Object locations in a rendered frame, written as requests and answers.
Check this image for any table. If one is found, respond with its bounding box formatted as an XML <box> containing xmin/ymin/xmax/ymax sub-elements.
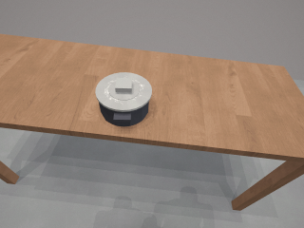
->
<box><xmin>0</xmin><ymin>33</ymin><xmax>304</xmax><ymax>211</ymax></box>

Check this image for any lid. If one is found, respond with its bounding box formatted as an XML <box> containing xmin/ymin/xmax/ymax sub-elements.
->
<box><xmin>95</xmin><ymin>72</ymin><xmax>152</xmax><ymax>112</ymax></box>

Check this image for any knob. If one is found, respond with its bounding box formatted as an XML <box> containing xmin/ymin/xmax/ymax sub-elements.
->
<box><xmin>115</xmin><ymin>78</ymin><xmax>132</xmax><ymax>93</ymax></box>

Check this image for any pot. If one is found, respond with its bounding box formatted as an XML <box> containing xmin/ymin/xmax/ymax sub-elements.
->
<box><xmin>99</xmin><ymin>102</ymin><xmax>149</xmax><ymax>127</ymax></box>

